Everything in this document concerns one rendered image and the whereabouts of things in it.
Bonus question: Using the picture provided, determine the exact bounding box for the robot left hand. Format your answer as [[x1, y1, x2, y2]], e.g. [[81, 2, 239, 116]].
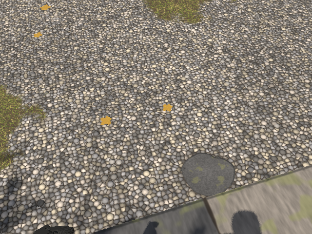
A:
[[33, 224, 74, 234]]

